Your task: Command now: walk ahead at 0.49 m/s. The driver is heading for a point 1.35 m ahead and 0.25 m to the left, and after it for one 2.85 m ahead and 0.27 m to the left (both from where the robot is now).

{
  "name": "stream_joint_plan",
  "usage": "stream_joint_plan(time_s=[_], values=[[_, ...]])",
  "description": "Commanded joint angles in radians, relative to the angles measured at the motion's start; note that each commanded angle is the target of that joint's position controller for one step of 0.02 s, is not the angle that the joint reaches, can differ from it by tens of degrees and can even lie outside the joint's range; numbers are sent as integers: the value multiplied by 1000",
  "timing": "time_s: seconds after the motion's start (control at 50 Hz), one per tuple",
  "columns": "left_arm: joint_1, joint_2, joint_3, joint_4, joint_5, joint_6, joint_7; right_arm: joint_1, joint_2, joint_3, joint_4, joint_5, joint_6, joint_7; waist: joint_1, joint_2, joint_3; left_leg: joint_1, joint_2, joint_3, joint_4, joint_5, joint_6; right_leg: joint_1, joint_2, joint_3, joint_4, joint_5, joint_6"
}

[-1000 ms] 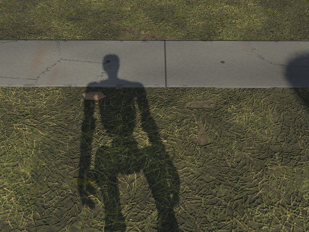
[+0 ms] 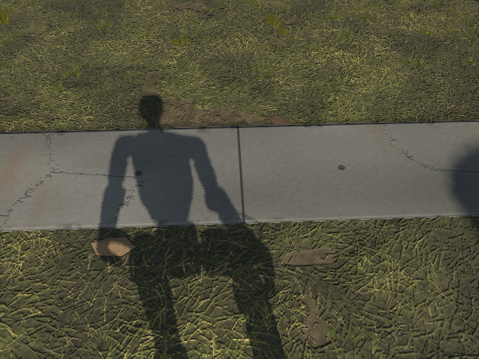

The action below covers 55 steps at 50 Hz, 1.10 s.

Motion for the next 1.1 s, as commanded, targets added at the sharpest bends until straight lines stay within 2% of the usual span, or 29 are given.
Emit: stream_joint_plan(time_s=[0.02,0.1,0.2,0.24,0.26,0.28,0.3,0.32,0.34,0.36,0.38,0.4,0.44,0.46,0.52,0.64,0.76,0.82,0.84,0.86,0.88,0.9,0.92,0.94,0.96,0.98,1.0,1.04,1.1], values=[[34,46,14,-42,13,3,7,-41,-132,-21,-55,1,-18,-20,47,74,54,-107,280,-207,-205,72,171,-20,-42,2,-142,162,27],[-129,29,7,-85,3,-8,-6,41,-160,-25,-38,17,-5,-35,-13,76,54,-17,264,-160,-188,87,126,13,4,-38,-432,308,35],[-250,43,3,-134,-10,-18,-36,114,-170,-32,-4,27,17,-37,-49,91,81,146,328,-180,-116,61,112,8,33,-43,-583,217,16],[-227,66,10,-140,-10,-27,-47,105,-182,-38,-3,27,27,-40,-22,105,67,190,352,-193,-60,114,96,66,49,-52,-624,136,-12],[-171,84,20,-129,-9,-31,-48,84,-189,-39,-7,27,33,-40,16,115,37,192,345,-183,3,233,83,156,74,-74,-644,107,-29],[-42,120,41,-90,-8,-33,-45,66,-177,-34,-13,22,38,-40,82,107,-37,172,297,-142,156,397,60,326,108,-100,-666,101,-54],[163,193,69,-39,-1,-35,-37,56,-137,-17,-34,7,38,-39,159,53,-183,26,236,-86,430,359,24,623,17,1,-638,126,-111],[296,309,98,-12,15,-26,-35,159,-21,19,-52,4,16,-30,143,-199,-328,-401,65,-12,840,-28,-57,1031,-233,437,-697,19,-268],[311,228,75,-8,12,-25,-39,160,-59,13,-36,21,-12,-24,149,-220,-392,-546,46,-168,1004,-420,-47,1073,-285,690,-834,-66,-304],[216,166,54,-24,7,-27,-39,67,-156,-13,-63,47,-26,-21,130,-149,-238,-631,110,-185,1062,-361,-24,947,-252,548,-842,-71,-245],[115,129,41,-49,5,-25,-39,0,-163,-15,-80,49,-28,-24,99,-76,-153,-611,168,-155,1030,-262,-17,798,-211,398,-860,2,-210],[48,97,30,-59,8,-23,-44,-34,-149,-19,-85,35,-21,-31,71,-20,-86,-570,202,-138,963,-190,-23,665,-165,298,-900,71,-192],[17,65,20,-50,17,-27,-53,-5,-110,-24,-77,22,8,-37,20,-45,-41,-460,236,-134,875,-114,-34,523,-102,180,-964,141,-170],[35,72,23,-36,17,-30,-53,11,-88,-22,-72,21,19,-38,11,-42,-33,-446,236,-124,858,-96,-41,499,-91,146,-980,194,-178],[93,111,34,-3,18,-32,-39,-62,-90,-28,-103,13,30,-43,12,-16,5,-531,242,-120,743,9,-63,514,-89,85,-1005,314,-191],[166,134,36,32,10,-17,-13,-269,-62,-20,-162,19,22,-26,69,-24,47,-528,205,-79,400,249,-68,572,-67,-16,-1038,258,-151],[216,136,45,80,7,1,-3,-388,-67,-15,-226,33,20,10,96,-12,94,-585,180,-82,300,149,-13,776,-145,-83,-975,316,-124],[165,169,56,62,7,16,5,-329,-100,-31,-236,28,18,25,45,-47,26,-418,111,-4,296,19,32,801,-146,-137,-821,698,-90],[145,176,57,54,8,25,9,-224,-128,-50,-213,26,20,25,-15,-52,-39,-268,66,31,281,13,53,781,-123,-169,-675,849,-70],[139,167,51,38,12,31,14,-62,-182,-82,-167,28,23,19,-85,-26,-126,-33,36,18,254,45,83,682,-75,-204,-454,848,-38],[153,143,36,4,32,22,17,100,-280,-111,-144,25,31,1,-123,134,-241,275,237,-294,242,70,159,408,-9,-223,-105,477,4],[253,3,-7,-15,35,-15,-8,96,-317,-109,-149,24,26,7,-23,336,-353,570,435,-836,83,-121,337,6,197,-81,185,-355,50],[152,110,16,-22,-2,-53,-21,103,-229,-89,-149,25,24,4,-77,221,-325,560,411,-835,15,-179,287,-101,144,59,263,-342,20],[60,145,26,-56,-27,-72,-24,39,-192,-81,-164,23,21,-1,-70,172,-189,436,377,-682,8,-99,242,-155,100,41,239,-247,-1],[22,141,26,-63,-17,-77,-16,-38,-172,-73,-190,22,19,0,-31,52,-126,280,339,-570,-6,5,216,-105,55,34,167,-161,-4],[9,144,37,-66,5,-72,-7,-92,-146,-65,-209,16,20,1,6,18,-80,145,306,-492,-25,104,202,-38,28,27,89,-119,6],[21,139,43,-75,13,-57,-5,-111,-128,-58,-220,7,20,-2,38,37,-73,69,283,-456,-51,150,199,26,9,35,48,-100,14],[30,110,44,-90,22,-34,0,-101,-142,-61,-224,15,20,-11,58,66,-53,-10,260,-406,-80,203,209,58,6,19,-40,-85,43],[-78,94,42,-137,31,-19,8,-39,-186,-73,-218,20,20,-34,32,77,-11,-60,227,-350,-98,238,194,21,31,-4,-228,64,82]])
Next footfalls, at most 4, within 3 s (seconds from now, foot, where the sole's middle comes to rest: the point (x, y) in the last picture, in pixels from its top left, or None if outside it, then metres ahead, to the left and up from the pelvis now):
0.30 right None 0.34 -0.17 -0.78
0.86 left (217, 317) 0.64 0.07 -0.78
1.36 right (251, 226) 0.97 -0.04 -0.78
1.86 left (160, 209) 1.05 0.28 -0.78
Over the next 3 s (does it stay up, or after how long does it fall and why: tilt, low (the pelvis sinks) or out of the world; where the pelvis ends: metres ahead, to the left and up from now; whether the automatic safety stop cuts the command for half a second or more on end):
stays up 1.58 0.37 -0.16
